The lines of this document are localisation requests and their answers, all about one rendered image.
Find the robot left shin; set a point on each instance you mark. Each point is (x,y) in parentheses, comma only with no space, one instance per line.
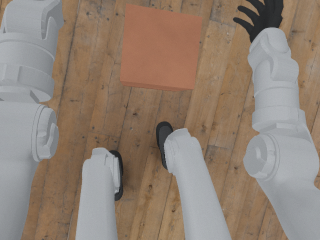
(97,151)

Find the left robot forearm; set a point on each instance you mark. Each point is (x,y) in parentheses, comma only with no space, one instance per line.
(28,44)

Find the right robot upper arm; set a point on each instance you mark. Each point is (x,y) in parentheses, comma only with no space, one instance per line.
(285,167)

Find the right robot forearm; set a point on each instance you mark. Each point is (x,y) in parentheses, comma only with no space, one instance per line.
(276,90)

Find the carton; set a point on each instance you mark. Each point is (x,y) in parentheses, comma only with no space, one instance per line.
(160,49)

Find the left robot upper arm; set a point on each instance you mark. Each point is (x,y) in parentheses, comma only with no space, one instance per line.
(28,134)

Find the right robot hand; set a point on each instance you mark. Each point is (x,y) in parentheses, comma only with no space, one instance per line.
(269,16)

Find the left robot foot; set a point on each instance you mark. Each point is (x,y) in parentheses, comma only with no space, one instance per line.
(118,195)

